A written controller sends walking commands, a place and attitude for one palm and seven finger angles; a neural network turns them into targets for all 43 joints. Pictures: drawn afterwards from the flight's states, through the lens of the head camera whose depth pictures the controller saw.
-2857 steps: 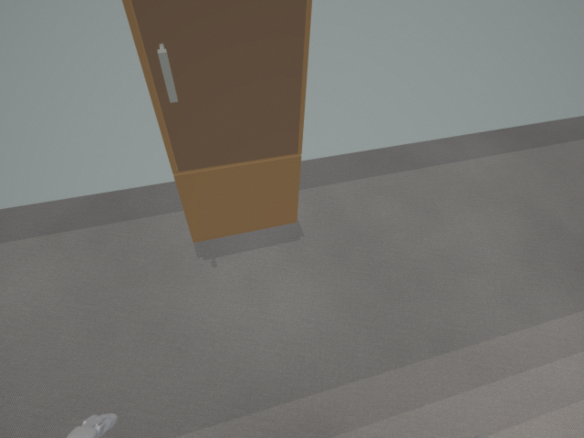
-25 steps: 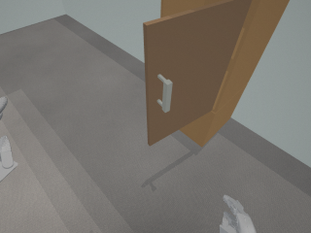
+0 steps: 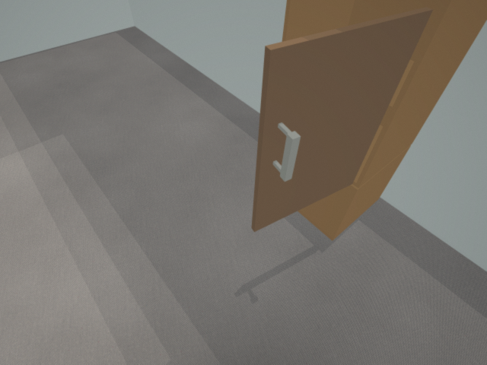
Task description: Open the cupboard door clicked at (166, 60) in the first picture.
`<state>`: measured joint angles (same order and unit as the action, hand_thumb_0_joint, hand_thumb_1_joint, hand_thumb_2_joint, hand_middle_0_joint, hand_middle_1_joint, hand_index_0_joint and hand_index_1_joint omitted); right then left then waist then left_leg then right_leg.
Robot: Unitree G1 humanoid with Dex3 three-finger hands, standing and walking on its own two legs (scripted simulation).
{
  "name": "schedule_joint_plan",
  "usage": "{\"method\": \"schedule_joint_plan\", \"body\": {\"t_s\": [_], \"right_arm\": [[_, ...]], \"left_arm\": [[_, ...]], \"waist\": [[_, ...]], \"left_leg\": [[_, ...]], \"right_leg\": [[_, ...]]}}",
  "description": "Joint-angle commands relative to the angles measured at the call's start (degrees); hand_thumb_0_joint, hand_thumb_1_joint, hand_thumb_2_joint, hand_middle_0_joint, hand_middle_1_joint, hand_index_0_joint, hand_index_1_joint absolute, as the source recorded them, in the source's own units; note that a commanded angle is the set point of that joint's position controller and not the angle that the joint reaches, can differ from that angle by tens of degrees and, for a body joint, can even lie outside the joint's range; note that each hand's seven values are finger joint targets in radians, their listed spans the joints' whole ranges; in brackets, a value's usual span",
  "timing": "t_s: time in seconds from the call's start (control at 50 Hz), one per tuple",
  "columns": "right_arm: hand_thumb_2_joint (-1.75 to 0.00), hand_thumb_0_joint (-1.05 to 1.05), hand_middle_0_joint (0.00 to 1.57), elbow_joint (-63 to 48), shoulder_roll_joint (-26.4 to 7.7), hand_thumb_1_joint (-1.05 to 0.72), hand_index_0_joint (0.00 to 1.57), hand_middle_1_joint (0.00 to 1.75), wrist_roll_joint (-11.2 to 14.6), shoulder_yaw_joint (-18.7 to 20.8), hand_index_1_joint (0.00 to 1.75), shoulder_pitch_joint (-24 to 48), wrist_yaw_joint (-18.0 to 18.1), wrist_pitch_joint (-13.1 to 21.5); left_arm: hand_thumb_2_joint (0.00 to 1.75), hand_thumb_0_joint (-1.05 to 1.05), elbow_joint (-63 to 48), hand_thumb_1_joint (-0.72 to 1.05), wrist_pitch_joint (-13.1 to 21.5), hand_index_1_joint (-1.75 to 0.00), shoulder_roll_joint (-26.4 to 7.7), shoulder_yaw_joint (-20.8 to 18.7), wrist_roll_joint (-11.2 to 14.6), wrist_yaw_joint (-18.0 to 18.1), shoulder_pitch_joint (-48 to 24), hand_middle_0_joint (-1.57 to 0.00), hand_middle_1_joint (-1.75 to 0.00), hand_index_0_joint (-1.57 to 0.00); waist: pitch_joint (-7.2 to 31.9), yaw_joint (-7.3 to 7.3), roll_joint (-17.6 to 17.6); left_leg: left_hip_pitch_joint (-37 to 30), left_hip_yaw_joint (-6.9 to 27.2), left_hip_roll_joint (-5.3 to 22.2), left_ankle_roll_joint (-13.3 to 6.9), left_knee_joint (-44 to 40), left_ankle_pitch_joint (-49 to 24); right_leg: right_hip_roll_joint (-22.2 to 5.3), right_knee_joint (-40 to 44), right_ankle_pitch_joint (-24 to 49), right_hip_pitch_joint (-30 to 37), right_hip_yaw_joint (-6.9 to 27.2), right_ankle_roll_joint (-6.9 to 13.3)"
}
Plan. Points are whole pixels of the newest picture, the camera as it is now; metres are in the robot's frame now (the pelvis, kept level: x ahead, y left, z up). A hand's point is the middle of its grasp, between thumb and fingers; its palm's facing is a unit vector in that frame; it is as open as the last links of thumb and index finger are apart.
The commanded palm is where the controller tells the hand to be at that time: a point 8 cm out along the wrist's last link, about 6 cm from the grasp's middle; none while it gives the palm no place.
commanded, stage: let the arm hang, fingers relaxed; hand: left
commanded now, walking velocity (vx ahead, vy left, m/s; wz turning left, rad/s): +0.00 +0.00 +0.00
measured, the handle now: (284, 152) +0.56 -0.06 +0.01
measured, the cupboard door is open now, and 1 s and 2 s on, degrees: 79 79 79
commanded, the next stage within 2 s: look to check the result in 0.58 s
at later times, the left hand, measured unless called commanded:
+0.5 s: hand out of the picture -0.01 +0.17 -0.18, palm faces +0.01 -0.99 -0.16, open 7.3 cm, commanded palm none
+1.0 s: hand out of the picture -0.01 +0.17 -0.18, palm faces +0.01 -0.99 -0.16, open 7.3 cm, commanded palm none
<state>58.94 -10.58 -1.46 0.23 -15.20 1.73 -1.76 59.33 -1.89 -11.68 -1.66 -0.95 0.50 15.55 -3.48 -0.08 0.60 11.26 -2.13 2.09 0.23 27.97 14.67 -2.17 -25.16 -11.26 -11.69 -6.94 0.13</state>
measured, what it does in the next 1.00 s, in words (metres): stands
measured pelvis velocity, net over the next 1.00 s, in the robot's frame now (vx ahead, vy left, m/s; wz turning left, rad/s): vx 0.00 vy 0.01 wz -0.03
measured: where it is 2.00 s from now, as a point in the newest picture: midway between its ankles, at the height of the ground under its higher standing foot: outside the picture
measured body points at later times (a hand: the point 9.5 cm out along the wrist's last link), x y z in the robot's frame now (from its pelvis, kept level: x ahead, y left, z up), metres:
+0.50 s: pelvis -0.01 +0.01 +0.00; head +0.00 +0.01 +0.45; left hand -0.01 +0.22 -0.16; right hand -0.04 -0.19 -0.16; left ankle +0.01 +0.12 -0.74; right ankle +0.03 -0.12 -0.74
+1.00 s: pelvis +0.00 +0.01 +0.00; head +0.01 +0.01 +0.45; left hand -0.01 +0.22 -0.16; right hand -0.03 -0.20 -0.16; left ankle +0.01 +0.12 -0.74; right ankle +0.03 -0.12 -0.74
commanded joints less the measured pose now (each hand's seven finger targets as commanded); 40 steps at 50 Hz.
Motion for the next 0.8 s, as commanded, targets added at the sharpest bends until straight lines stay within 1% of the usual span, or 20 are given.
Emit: {"method": "schedule_joint_plan", "body": {"t_s": [0.0, 0.04, 0.06, 0.08, 0.12, 0.2, 0.24, 0.26, 0.3, 0.34, 0.38, 0.42, 0.44, 0.46, 0.5, 0.52, 0.58, 0.64, 0.74, 0.78], "right_arm": [[-0.90, 0.00, 0.20, -0.72, -5.30, -0.90, 0.20, 0.30, -0.14, 0.97, 0.30, -2.67, 0.03, 1.21], [-0.90, 0.00, 0.20, 0.20, -4.95, -0.90, 0.20, 0.30, 0.04, 0.86, 0.30, -3.33, 0.00, 1.45], [-0.90, 0.00, 0.20, 0.85, -4.83, -0.90, 0.20, 0.30, -0.02, 0.77, 0.30, -3.77, 0.00, 1.44], [-0.90, 0.00, 0.20, 1.14, -4.57, -0.90, 0.20, 0.30, 0.01, 0.80, 0.30, -3.95, -0.04, 1.47], [-0.90, 0.00, 0.20, 2.08, -4.18, -0.90, 0.20, 0.30, -0.01, 0.71, 0.30, -4.30, -0.01, 1.42], [-0.90, 0.00, 0.20, 3.48, -3.09, -0.90, 0.20, 0.30, 0.09, 0.43, 0.30, -5.37, 0.03, 1.66], [-0.90, 0.00, 0.20, 3.86, -2.63, -0.90, 0.20, 0.30, 0.24, 0.37, 0.30, -5.34, 0.11, 1.82], [-0.90, 0.00, 0.20, 4.18, -2.18, -0.90, 0.20, 0.30, 0.17, 0.30, 0.30, -5.59, 0.13, 1.87], [-0.90, 0.00, 0.20, 4.52, -1.97, -0.90, 0.20, 0.30, 0.15, 0.29, 0.30, -5.65, 0.24, 1.84], [-0.90, 0.00, 0.20, 4.74, -1.62, -0.90, 0.20, 0.30, 0.23, 0.25, 0.30, -6.32, 0.29, 1.72], [-0.90, 0.00, 0.20, 5.04, -1.21, -0.90, 0.20, 0.30, 0.14, 0.25, 0.30, -6.53, 0.31, 1.79], [-0.90, 0.00, 0.20, 4.96, -1.09, -0.90, 0.20, 0.30, 0.04, 0.36, 0.30, -6.75, 0.37, 1.69], [-0.90, 0.00, 0.20, 4.92, -1.07, -0.90, 0.20, 0.30, 0.18, 0.41, 0.30, -6.95, 0.38, 1.64], [-0.90, 0.00, 0.20, 4.92, -0.85, -0.90, 0.20, 0.30, 0.08, 0.46, 0.30, -6.87, 0.40, 1.63], [-0.90, 0.00, 0.20, 4.78, -0.86, -0.90, 0.20, 0.30, 0.04, 0.54, 0.30, -7.26, 0.40, 1.68], [-0.90, 0.00, 0.20, 4.71, -0.92, -0.90, 0.20, 0.30, 0.04, 0.62, 0.30, -7.20, 0.42, 1.70], [-0.90, 0.00, 0.20, 4.62, -0.69, -0.90, 0.20, 0.30, 0.15, 0.70, 0.30, -7.53, 0.41, 1.76], [-0.90, 0.00, 0.20, 4.59, -0.65, -0.90, 0.20, 0.30, 0.25, 0.71, 0.30, -7.91, 0.38, 1.70], [-0.90, 0.00, 0.20, 4.67, -0.40, -0.90, 0.20, 0.30, 0.34, 0.71, 0.30, -7.97, 0.29, 1.66], [-0.90, 0.00, 0.20, 4.92, -0.14, -0.90, 0.20, 0.30, 0.24, 0.68, 0.30, -7.48, 0.28, 1.65]], "left_arm": [[0.90, 0.00, -0.15, 0.90, 1.74, -0.30, -4.35, -0.48, 0.21, 0.40, 0.13, -0.20, -0.30, -0.20], [0.90, 0.00, 1.17, 0.90, 1.99, -0.30, -4.35, -0.45, 0.23, 0.52, 0.83, -0.20, -0.30, -0.20], [0.90, 0.00, 1.68, 0.90, 1.96, -0.30, -4.28, -0.37, 0.27, 0.56, 0.73, -0.20, -0.30, -0.20], [0.90, 0.00, 1.95, 0.90, 1.94, -0.30, -4.13, -0.35, 0.27, 0.60, 0.96, -0.20, -0.30, -0.20], [0.90, 0.00, 2.94, 0.90, 2.00, -0.30, -3.60, -0.24, 0.27, 0.74, 1.40, -0.20, -0.30, -0.20], [0.90, 0.00, 4.05, 0.90, 2.17, -0.30, -3.12, -0.29, 0.29, 0.97, 1.98, -0.20, -0.30, -0.20], [0.90, 0.00, 4.54, 0.90, 2.24, -0.30, -2.76, -0.29, 0.25, 1.09, 2.71, -0.20, -0.30, -0.20], [0.90, 0.00, 4.81, 0.90, 2.26, -0.30, -2.62, -0.29, 0.24, 1.12, 2.72, -0.20, -0.30, -0.20], [0.90, 0.00, 5.26, 0.90, 2.19, -0.30, -1.93, -0.21, 0.26, 1.18, 3.22, -0.20, -0.30, -0.20], [0.90, 0.00, 5.33, 0.90, 2.18, -0.30, -1.80, -0.32, 0.19, 1.30, 3.27, -0.20, -0.30, -0.20], [0.90, 0.00, 5.51, 0.90, 2.09, -0.30, -1.35, -0.36, 0.19, 1.28, 3.49, -0.20, -0.30, -0.20], [0.90, 0.00, 5.63, 0.90, 2.06, -0.30, -0.78, -0.41, 0.16, 1.34, 3.81, -0.20, -0.30, -0.20], [0.90, 0.00, 5.75, 0.90, 2.07, -0.30, -1.11, -0.39, 0.11, 1.38, 3.96, -0.20, -0.30, -0.20], [0.90, 0.00, 5.74, 0.90, 2.03, -0.30, -0.62, -0.44, 0.09, 1.37, 3.99, -0.20, -0.30, -0.20], [0.90, 0.00, 5.70, 0.90, 2.05, -0.30, -0.48, -0.50, 0.07, 1.35, 4.28, -0.20, -0.30, -0.20], [0.90, 0.00, 5.70, 0.90, 2.09, -0.30, -0.25, -0.47, 0.06, 1.35, 4.51, -0.20, -0.30, -0.20], [0.90, 0.00, 5.53, 0.90, 2.31, -0.30, -0.18, -0.50, 0.07, 1.42, 4.63, -0.20, -0.30, -0.20], [0.90, 0.00, 5.49, 0.90, 2.41, -0.30, -0.36, -0.48, 0.09, 1.49, 4.64, -0.20, -0.30, -0.20], [0.90, 0.00, 5.29, 0.90, 2.53, -0.30, -0.58, -0.56, 0.10, 1.54, 4.75, -0.20, -0.30, -0.20], [0.90, 0.00, 5.41, 0.90, 2.46, -0.30, -0.30, -0.46, 0.14, 1.54, 4.69, -0.20, -0.30, -0.20]], "waist": [[-2.13, 0.30, -1.37], [-1.26, 0.13, -2.36], [-0.78, 0.38, -2.61], [-0.84, 0.31, -2.07], [-1.01, 0.44, -2.74], [-0.61, 0.34, -1.78], [-1.00, -0.02, -0.14], [-1.03, 0.09, -0.42], [-1.85, 0.05, 0.37], [-3.00, 0.02, -0.04], [-3.36, 0.07, 1.16], [-3.49, 0.18, 1.46], [-3.81, 0.09, 1.33], [-4.05, 0.21, 2.14], [-3.43, 0.18, 1.28], [-3.07, 0.27, 1.78], [-2.11, 0.35, 0.20], [-2.38, 0.42, -1.11], [-2.09, 0.53, -1.65], [-2.30, 0.61, -0.87]], "left_leg": [[5.30, 4.78, 3.59, -1.84, -10.33, 3.48], [3.79, 4.27, 3.43, -2.04, -10.18, 1.60], [3.59, 4.28, 3.41, -1.97, -10.18, 1.97], [3.54, 4.05, 3.32, -2.02, -10.17, 1.97], [2.97, 3.76, 3.22, -2.03, -10.04, 2.00], [3.00, 3.76, 3.32, -2.04, -10.28, 0.44], [3.11, 3.54, 3.38, -2.08, -10.34, -1.05], [3.28, 3.59, 3.36, -2.02, -10.36, -1.62], [3.41, 3.57, 3.28, -1.99, -10.63, -0.36], [4.34, 3.57, 3.30, -1.96, -10.77, 0.45], [5.05, 3.67, 3.17, -1.93, -11.34, 1.94], [5.10, 3.82, 3.09, -1.94, -11.49, 3.64], [5.36, 3.92, 3.09, -1.99, -11.32, 3.78], [5.66, 4.02, 3.11, -2.02, -11.60, 4.38], [5.59, 4.14, 3.12, -2.12, -11.70, 4.83], [5.09, 3.97, 3.17, -2.11, -11.47, 4.49], [4.06, 3.43, 3.10, -2.07, -10.48, 2.60], [3.47, 3.20, 3.00, -2.03, -9.85, 1.56], [2.80, 2.69, 2.86, -1.96, -9.08, 0.04], [2.44, 2.69, 2.75, -1.91, -8.99, -0.15]], "right_leg": [[-4.03, 6.39, -4.83, 0.86, 6.55, 1.38], [-4.28, 6.50, -4.01, 0.97, 6.37, 1.30], [-4.25, 6.34, -4.34, 0.96, 6.50, 1.19], [-4.41, 6.18, -4.28, 0.65, 6.31, 1.11], [-4.39, 6.37, -4.62, -0.19, 6.62, 1.12], [-4.43, 5.60, -3.14, 0.39, 6.42, 1.03], [-4.42, 5.26, -1.64, 0.77, 6.19, 1.01], [-4.48, 4.98, -1.15, 1.00, 6.18, 0.98], [-4.37, 5.07, -1.72, 0.26, 6.39, 0.93], [-4.12, 5.17, -2.13, 0.27, 6.17, 0.92], [-4.26, 4.93, -2.59, 0.03, 6.14, 0.90], [-4.01, 5.00, -3.31, -0.43, 6.25, 0.93], [-3.82, 5.01, -3.35, -0.41, 6.18, 0.91], [-3.88, 4.96, -3.41, -0.68, 6.27, 0.95], [-3.81, 4.71, -3.28, -0.56, 6.25, 0.92], [-3.82, 4.66, -2.96, -0.76, 6.28, 0.90], [-4.04, 4.91, -2.42, -0.69, 6.60, 0.96], [-4.03, 5.13, -2.66, -1.28, 6.58, 0.98], [-4.38, 5.60, -2.93, -1.54, 6.75, 0.96], [-4.54, 5.54, -3.14, -2.12, 7.06, 1.04]]}}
